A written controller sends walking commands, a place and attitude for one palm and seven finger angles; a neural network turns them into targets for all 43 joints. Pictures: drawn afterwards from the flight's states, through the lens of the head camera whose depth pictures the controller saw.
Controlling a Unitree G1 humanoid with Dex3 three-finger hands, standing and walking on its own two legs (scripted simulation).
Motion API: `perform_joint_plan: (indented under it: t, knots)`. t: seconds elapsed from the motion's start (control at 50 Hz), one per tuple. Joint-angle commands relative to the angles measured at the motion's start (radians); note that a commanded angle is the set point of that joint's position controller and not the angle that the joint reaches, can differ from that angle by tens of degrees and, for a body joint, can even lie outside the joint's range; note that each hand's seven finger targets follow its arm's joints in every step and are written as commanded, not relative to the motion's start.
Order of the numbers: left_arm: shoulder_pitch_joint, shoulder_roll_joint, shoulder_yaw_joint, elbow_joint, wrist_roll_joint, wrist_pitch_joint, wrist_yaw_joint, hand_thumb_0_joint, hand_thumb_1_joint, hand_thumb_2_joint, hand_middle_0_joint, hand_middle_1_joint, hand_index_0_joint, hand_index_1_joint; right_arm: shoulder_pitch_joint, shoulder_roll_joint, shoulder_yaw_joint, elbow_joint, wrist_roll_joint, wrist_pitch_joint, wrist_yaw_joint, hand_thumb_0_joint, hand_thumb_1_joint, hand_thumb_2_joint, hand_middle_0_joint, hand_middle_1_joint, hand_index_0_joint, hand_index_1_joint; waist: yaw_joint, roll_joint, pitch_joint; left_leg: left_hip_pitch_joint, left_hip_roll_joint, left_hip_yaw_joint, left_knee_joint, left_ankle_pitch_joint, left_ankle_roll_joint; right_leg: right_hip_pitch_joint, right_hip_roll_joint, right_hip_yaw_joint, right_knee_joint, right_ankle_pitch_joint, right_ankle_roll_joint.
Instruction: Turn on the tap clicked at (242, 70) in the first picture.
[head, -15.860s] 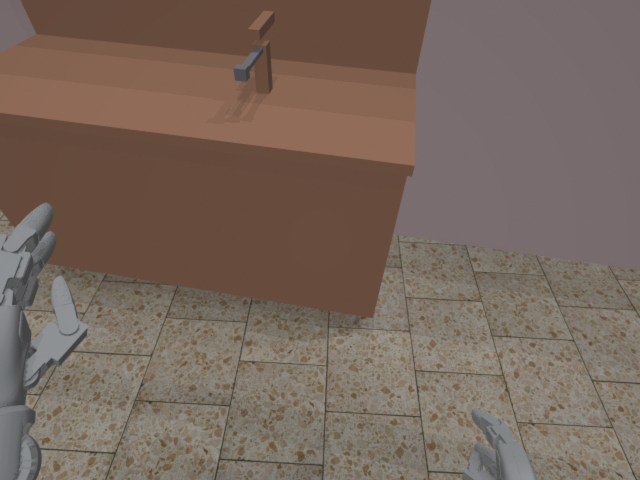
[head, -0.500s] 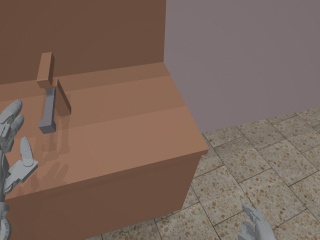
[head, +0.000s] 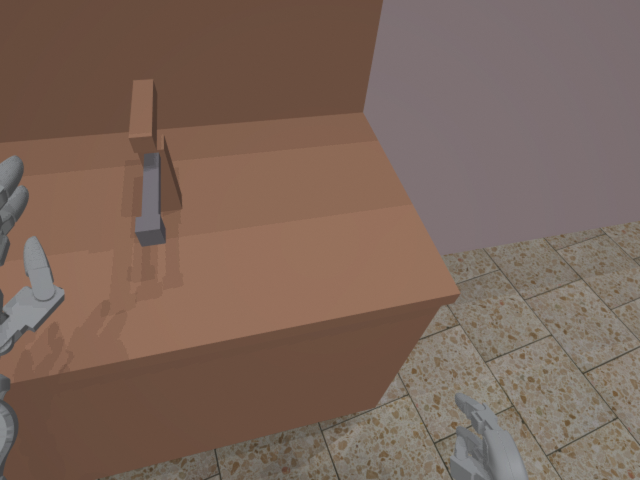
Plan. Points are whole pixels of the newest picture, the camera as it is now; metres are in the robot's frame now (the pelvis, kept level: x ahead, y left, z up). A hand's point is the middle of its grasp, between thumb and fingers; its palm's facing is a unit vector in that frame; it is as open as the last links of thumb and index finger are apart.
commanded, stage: come to a stop and stand still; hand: left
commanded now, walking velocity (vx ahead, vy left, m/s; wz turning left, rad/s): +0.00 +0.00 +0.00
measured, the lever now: (150, 230) +0.36 +0.26 +0.09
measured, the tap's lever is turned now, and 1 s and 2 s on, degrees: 0 0 0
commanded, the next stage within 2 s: look again from close up in 0.16 s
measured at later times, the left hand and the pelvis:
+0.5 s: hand (77, 299) +0.22 +0.25 +0.16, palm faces +0.39 -0.84 -0.37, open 7.4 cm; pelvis +0.00 +0.00 +0.00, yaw +0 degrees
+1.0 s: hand (126, 299) +0.23 +0.21 +0.16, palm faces +0.37 -0.86 -0.37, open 7.4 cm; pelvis +0.00 -0.04 +0.00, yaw +0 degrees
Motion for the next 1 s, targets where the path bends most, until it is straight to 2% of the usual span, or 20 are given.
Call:
perform_joint_plan:
  t: [0.0,0.06,0.1,0.12,0.14,0.16,0.32,0.34,0.42,0.44,0.52,0.54,0.62,0.64,0.72,0.74,0.82,0.84,0.88,0.98]
  knots:
    - [-0.088,0.104,0.001,-0.176,0.014,-0.065,0.010,0.000,0.900,0.900,-0.200,-0.300,-0.200,-0.300,-0.080,-0.142,-0.070,-0.155,-0.001,-0.064,-0.008,0.000,-0.900,-0.900,0.200,0.300,0.200,0.300,-0.029,0.089,-0.156,0.057,0.118,-0.123,-0.165,0.002,-0.037,0.005,-0.016,0.010,-0.055,0.077,-0.061]
    - [-0.103,0.124,0.015,-0.194,0.020,-0.072,0.015,0.000,0.900,0.900,-0.200,-0.300,-0.200,-0.300,-0.092,-0.141,-0.069,-0.159,-0.002,-0.056,-0.008,0.000,-0.900,-0.900,0.200,0.300,0.200,0.300,-0.027,0.146,-0.159,0.051,0.131,-0.142,-0.196,0.008,-0.043,0.012,-0.010,-0.006,-0.032,0.070,-0.060]
    - [-0.087,0.138,0.032,-0.194,0.018,-0.076,0.016,0.000,0.900,0.900,-0.200,-0.300,-0.200,-0.300,-0.091,-0.137,-0.067,-0.165,-0.001,-0.050,-0.009,0.000,-0.900,-0.900,0.200,0.300,0.200,0.300,-0.026,0.122,-0.162,0.037,0.125,-0.142,-0.190,0.017,-0.044,0.032,-0.014,-0.005,-0.042,0.081,-0.063]
    - [-0.080,0.178,0.074,-0.207,0.020,-0.075,0.021,0.000,0.900,0.900,-0.200,-0.300,-0.200,-0.300,-0.108,-0.138,-0.063,-0.164,0.000,-0.047,-0.011,0.000,-0.900,-0.900,0.200,0.300,0.200,0.300,-0.024,0.116,-0.169,0.043,0.125,-0.143,-0.194,0.041,-0.053,0.035,-0.013,-0.010,-0.038,0.089,-0.062]
    - [-0.065,0.145,0.049,-0.205,0.012,-0.079,0.016,0.000,0.900,0.900,-0.200,-0.300,-0.200,-0.300,-0.098,-0.137,-0.062,-0.166,-0.004,-0.042,-0.011,0.000,-0.900,-0.900,0.200,0.300,0.200,0.300,-0.024,0.103,-0.175,0.048,0.123,-0.142,-0.186,0.071,-0.052,0.037,-0.013,-0.015,-0.042,0.104,-0.063]
    - [-0.061,0.157,0.055,-0.215,0.009,-0.079,0.016,0.000,0.900,0.900,-0.200,-0.300,-0.200,-0.300,-0.099,-0.135,-0.065,-0.173,-0.001,-0.041,-0.012,0.000,-0.900,-0.900,0.200,0.300,0.200,0.300,-0.027,0.130,-0.176,0.049,0.123,-0.136,-0.182,0.078,-0.053,0.045,-0.019,-0.010,-0.045,0.107,-0.063]
    - [-0.042,0.167,0.064,-0.218,0.006,-0.073,0.018,0.000,0.900,0.900,-0.200,-0.300,-0.200,-0.300,-0.100,-0.138,-0.066,-0.170,0.003,-0.041,-0.016,0.000,-0.900,-0.900,0.200,0.300,0.200,0.300,-0.027,0.119,-0.192,0.078,0.111,-0.120,-0.166,0.122,-0.063,0.052,-0.024,-0.006,-0.057,0.150,-0.063]
    - [-0.033,0.131,0.031,-0.193,0.003,-0.072,0.013,0.000,0.900,0.900,-0.200,-0.300,-0.200,-0.300,-0.090,-0.142,-0.066,-0.167,-0.003,-0.038,-0.016,0.000,-0.900,-0.900,0.200,0.300,0.200,0.300,-0.028,0.104,-0.187,0.074,0.110,-0.120,-0.164,0.115,-0.056,0.046,-0.024,-0.004,-0.067,0.149,-0.063]
    - [-0.039,0.165,0.056,-0.208,0.005,-0.063,0.020,0.000,0.900,0.900,-0.200,-0.300,-0.200,-0.300,-0.102,-0.143,-0.069,-0.165,0.004,-0.036,-0.021,0.000,-0.900,-0.900,0.200,0.300,0.200,0.300,-0.029,0.095,-0.201,0.091,0.101,-0.113,-0.144,0.154,-0.056,0.053,-0.037,0.010,-0.073,0.185,-0.066]
    - [-0.027,0.132,0.027,-0.191,0.001,-0.064,0.016,0.000,0.900,0.900,-0.200,-0.300,-0.200,-0.300,-0.093,-0.144,-0.068,-0.163,-0.001,-0.032,-0.020,0.000,-0.900,-0.900,0.200,0.300,0.200,0.300,-0.029,0.084,-0.200,0.090,0.102,-0.115,-0.144,0.150,-0.051,0.049,-0.035,0.008,-0.079,0.185,-0.066]
    - [-0.033,0.168,0.054,-0.213,0.002,-0.058,0.022,0.000,0.900,0.900,-0.200,-0.300,-0.200,-0.300,-0.107,-0.142,-0.069,-0.165,0.007,-0.031,-0.024,0.000,-0.900,-0.900,0.200,0.300,0.200,0.300,-0.029,0.097,-0.182,0.079,0.097,-0.115,-0.148,0.124,-0.051,0.049,-0.041,0.019,-0.085,0.170,-0.067]
    - [-0.024,0.140,0.031,-0.197,-0.002,-0.061,0.019,0.000,0.900,0.900,-0.200,-0.300,-0.200,-0.300,-0.097,-0.144,-0.067,-0.161,0.000,-0.029,-0.024,0.000,-0.900,-0.900,0.200,0.300,0.200,0.300,-0.028,0.079,-0.181,0.071,0.098,-0.115,-0.149,0.116,-0.045,0.047,-0.038,0.014,-0.089,0.168,-0.067]
    - [-0.020,0.182,0.069,-0.209,-0.001,-0.057,0.025,0.000,0.900,0.900,-0.200,-0.300,-0.200,-0.300,-0.109,-0.141,-0.069,-0.166,0.007,-0.029,-0.028,0.000,-0.900,-0.900,0.200,0.300,0.200,0.300,-0.027,0.092,-0.175,0.070,0.097,-0.117,-0.155,0.094,-0.045,0.047,-0.042,0.023,-0.094,0.149,-0.066]
    - [-0.015,0.141,0.037,-0.185,-0.007,-0.059,0.019,0.000,0.900,0.900,-0.200,-0.300,-0.200,-0.300,-0.097,-0.141,-0.066,-0.162,-0.001,-0.027,-0.028,0.000,-0.900,-0.900,0.200,0.300,0.200,0.300,-0.029,0.071,-0.171,0.065,0.101,-0.121,-0.165,0.080,-0.045,0.040,-0.034,0.016,-0.099,0.136,-0.066]
    - [-0.049,0.171,0.060,-0.186,-0.007,-0.056,0.016,0.000,0.900,0.900,-0.200,-0.300,-0.200,-0.300,-0.104,-0.136,-0.069,-0.166,0.007,-0.025,-0.027,0.000,-0.900,-0.900,0.200,0.300,0.200,0.300,-0.029,0.103,-0.150,0.067,0.132,-0.146,-0.210,0.019,-0.051,0.014,-0.012,0.004,-0.084,0.074,-0.056]
    - [-0.055,0.129,0.021,-0.172,-0.011,-0.056,0.010,0.000,0.900,0.900,-0.200,-0.300,-0.200,-0.300,-0.095,-0.141,-0.070,-0.167,0.002,-0.022,-0.025,0.000,-0.900,-0.900,0.200,0.300,0.200,0.300,-0.034,0.113,-0.142,0.058,0.139,-0.154,-0.227,-0.013,-0.049,0.005,-0.001,-0.001,-0.080,0.054,-0.055]
    - [-0.049,0.162,0.048,-0.184,-0.011,-0.046,0.010,0.000,0.900,0.900,-0.200,-0.300,-0.200,-0.300,-0.099,-0.132,-0.074,-0.179,0.009,-0.021,-0.017,0.000,-0.900,-0.900,0.200,0.300,0.200,0.300,-0.030,0.106,-0.165,0.077,0.151,-0.145,-0.200,0.023,-0.042,0.012,-0.008,0.001,-0.082,0.081,-0.054]
    - [-0.045,0.133,0.022,-0.173,-0.015,-0.044,0.006,0.000,0.900,0.900,-0.200,-0.300,-0.200,-0.300,-0.090,-0.136,-0.075,-0.180,0.004,-0.019,-0.015,0.000,-0.900,-0.900,0.200,0.300,0.200,0.300,-0.033,0.090,-0.160,0.070,0.147,-0.138,-0.189,0.018,-0.040,0.007,-0.005,0.002,-0.091,0.082,-0.054]
    - [-0.041,0.151,0.039,-0.181,-0.018,-0.041,0.007,0.000,0.900,0.900,-0.200,-0.300,-0.200,-0.300,-0.084,-0.137,-0.081,-0.181,0.004,-0.018,-0.013,0.000,-0.900,-0.900,0.200,0.300,0.200,0.300,-0.031,0.090,-0.177,0.077,0.148,-0.131,-0.160,0.044,-0.037,0.011,-0.014,0.014,-0.094,0.101,-0.058]
    - [-0.030,0.161,0.048,-0.228,-0.029,-0.032,0.005,0.000,0.900,0.900,-0.200,-0.300,-0.200,-0.300,-0.082,-0.135,-0.086,-0.188,0.006,-0.012,-0.011,0.000,-0.900,-0.900,0.200,0.300,0.200,0.300,-0.035,0.115,-0.192,0.089,0.148,-0.119,-0.115,0.097,-0.038,0.000,-0.018,0.024,-0.078,0.133,-0.067]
